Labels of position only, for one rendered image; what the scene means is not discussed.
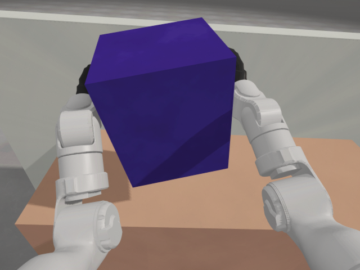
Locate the robot left forearm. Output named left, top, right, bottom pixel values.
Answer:
left=53, top=93, right=109, bottom=246

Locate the left robot upper arm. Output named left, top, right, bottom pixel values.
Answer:
left=18, top=201, right=122, bottom=270

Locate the right robot hand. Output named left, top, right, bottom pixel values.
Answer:
left=229, top=48, right=247, bottom=82

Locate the carton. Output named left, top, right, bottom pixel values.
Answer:
left=84, top=17, right=237, bottom=187

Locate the pedestal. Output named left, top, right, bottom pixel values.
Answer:
left=15, top=129, right=360, bottom=270

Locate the robot right forearm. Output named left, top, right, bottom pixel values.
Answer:
left=232, top=80, right=333, bottom=216

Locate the right robot upper arm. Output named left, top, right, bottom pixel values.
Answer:
left=262, top=174, right=360, bottom=270

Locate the left robot hand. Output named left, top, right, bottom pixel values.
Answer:
left=76, top=64, right=90, bottom=94

